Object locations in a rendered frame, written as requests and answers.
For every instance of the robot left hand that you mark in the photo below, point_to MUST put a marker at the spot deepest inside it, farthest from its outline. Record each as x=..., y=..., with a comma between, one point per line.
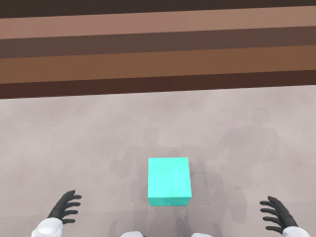
x=59, y=210

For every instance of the right robot forearm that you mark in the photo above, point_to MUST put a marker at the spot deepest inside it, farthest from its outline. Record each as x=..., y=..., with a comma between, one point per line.
x=294, y=231

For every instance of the carton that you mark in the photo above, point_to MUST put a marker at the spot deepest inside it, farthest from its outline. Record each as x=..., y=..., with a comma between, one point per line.
x=169, y=182

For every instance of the robot right hand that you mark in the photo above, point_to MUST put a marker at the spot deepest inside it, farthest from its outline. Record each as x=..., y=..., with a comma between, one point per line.
x=284, y=219

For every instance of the left robot forearm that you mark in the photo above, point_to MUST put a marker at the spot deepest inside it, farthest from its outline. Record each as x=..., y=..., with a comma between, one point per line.
x=50, y=227

